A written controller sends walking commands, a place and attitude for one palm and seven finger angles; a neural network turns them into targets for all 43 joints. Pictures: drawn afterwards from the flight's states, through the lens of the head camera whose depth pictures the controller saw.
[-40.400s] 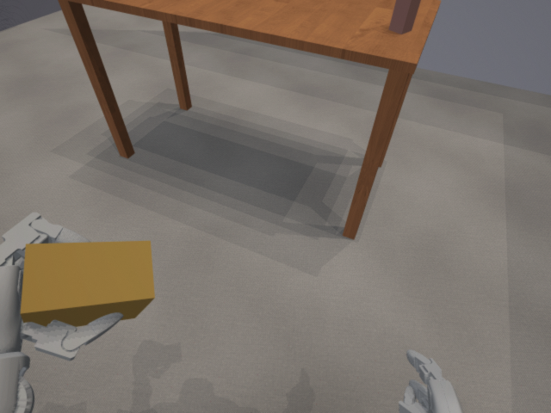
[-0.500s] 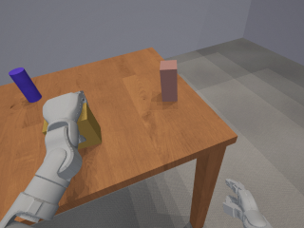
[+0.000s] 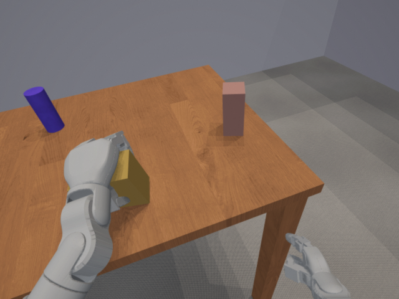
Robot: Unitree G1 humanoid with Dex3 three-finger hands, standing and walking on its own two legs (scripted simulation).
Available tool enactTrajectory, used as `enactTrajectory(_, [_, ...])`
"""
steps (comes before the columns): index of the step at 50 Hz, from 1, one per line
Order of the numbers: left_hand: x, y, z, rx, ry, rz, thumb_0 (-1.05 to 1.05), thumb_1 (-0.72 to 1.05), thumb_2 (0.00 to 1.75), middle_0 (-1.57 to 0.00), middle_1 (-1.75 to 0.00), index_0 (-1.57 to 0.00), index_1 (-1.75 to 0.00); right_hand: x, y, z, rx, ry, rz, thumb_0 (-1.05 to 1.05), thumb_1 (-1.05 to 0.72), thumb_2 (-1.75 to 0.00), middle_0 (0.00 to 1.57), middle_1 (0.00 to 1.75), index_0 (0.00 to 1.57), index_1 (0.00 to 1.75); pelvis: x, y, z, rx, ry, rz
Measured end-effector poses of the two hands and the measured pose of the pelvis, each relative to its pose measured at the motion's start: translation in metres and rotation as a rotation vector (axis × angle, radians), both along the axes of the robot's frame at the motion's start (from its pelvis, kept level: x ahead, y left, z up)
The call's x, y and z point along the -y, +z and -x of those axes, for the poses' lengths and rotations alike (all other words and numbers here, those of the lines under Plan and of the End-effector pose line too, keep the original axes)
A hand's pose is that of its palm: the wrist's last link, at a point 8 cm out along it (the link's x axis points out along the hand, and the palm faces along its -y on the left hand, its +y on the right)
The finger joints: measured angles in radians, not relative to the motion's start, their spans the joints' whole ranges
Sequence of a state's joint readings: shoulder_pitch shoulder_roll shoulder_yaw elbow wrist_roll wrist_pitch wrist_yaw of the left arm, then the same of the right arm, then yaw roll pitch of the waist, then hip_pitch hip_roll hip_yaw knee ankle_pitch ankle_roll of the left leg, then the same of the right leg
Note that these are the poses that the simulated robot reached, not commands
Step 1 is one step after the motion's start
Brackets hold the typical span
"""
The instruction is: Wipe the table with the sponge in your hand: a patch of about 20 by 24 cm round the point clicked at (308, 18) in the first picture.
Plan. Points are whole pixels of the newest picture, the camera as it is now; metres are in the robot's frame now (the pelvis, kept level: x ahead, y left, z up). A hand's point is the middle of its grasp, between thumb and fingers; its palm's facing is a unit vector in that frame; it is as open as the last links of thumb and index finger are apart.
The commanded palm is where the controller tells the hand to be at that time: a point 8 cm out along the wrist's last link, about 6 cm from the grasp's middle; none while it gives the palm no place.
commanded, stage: slide across to the third lane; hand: left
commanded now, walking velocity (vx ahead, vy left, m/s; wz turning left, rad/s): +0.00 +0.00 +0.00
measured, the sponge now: (117, 187) +0.28 +0.22 +0.11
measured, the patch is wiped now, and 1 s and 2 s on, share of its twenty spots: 0.75 0.80 0.95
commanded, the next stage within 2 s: wipe forward along the third lane in 0.62 s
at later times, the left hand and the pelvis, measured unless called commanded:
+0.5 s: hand (146, 171) +0.28 +0.14 +0.17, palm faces +0.23 -0.28 -0.93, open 10.2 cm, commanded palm +0.24 +0.14 +0.23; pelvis -0.02 -0.02 +0.00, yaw +0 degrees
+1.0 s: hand (160, 160) +0.32 +0.13 +0.16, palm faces +0.14 -0.15 -0.98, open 10.2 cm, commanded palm +0.29 +0.14 +0.22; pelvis -0.03 -0.06 +0.00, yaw -1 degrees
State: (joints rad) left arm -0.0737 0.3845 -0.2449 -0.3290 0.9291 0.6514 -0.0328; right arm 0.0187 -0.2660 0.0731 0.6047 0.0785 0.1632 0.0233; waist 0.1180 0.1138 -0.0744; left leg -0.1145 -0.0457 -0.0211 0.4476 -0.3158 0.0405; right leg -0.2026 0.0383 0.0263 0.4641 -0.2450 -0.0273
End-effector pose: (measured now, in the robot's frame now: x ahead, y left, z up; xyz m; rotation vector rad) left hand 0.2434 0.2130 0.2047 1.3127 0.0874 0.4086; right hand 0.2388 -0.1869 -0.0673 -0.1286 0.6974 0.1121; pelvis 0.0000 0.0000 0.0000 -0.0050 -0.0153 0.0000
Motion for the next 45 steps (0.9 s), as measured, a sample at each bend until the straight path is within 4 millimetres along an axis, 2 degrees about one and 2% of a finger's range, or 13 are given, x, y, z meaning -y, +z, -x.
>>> enactTrajectory(5, [0.005, 0.001, 0.007, 0.018, -0.012, 0.023, 0.01, -0.5, 1.04, -0.58, -1.41, -0.7, -1.31, -0.004, 0.0, 0.0, -0.004, 0.014, 0.004, 0.01, -0.9, -0.9, 0.2, 0.3, 0.2, 0.3, 0.0, 0.0, 0.002, 0.012, 0.003, -0.001])
enactTrajectory(11, [0.015, 0.004, 0.005, 0.02, -0.023, 0.03, 0.0, -0.51, 1.05, -0.6, -1.39, -0.73, -1.29, -0.007, 0.001, 0.001, 0.003, 0.028, 0.009, 0.01, -0.9, -0.9, 0.2, 0.3, 0.19, 0.29, 0.003, 0.0, 0.008, 0.025, 0.013, -0.005])
enactTrajectory(24, [0.059, 0.015, -0.003, 0.018, -0.126, 0.057, 0.0, -0.53, 1.05, -0.63, -1.37, -0.75, -1.26, -0.001, 0.007, 0.006, 0.034, 0.04, -0.026, 0.01, -0.9, -0.9, 0.2, 0.3, 0.2, 0.3, 0.017, 0.001, 0.015, 0.043, 0.005, -0.014])
enactTrajectory(36, [0.091, 0.014, -0.019, -0.027, -0.159, 0.043, 0.0, -0.54, 1.06, -0.64, -1.36, -0.77, -1.26, 0.032, 0.005, 0.024, 0.023, -0.013, -0.006, 0.01, -0.9, -0.9, 0.2, 0.3, 0.2, 0.3, 0.038, 0.002, 0.027, 0.051, -0.005, -0.025])
enactTrajectory(45, [0.092, 0.012, -0.034, -0.062, -0.091, -0.006, 0.0, -0.54, 1.06, -0.65, -1.36, -0.77, -1.25, 0.067, -0.007, 0.046, -0.018, -0.086, 0.026, 0.01, -0.9, -0.9, 0.2, 0.3, 0.2, 0.3, 0.051, 0.002, 0.032, 0.044, -0.014, -0.029])
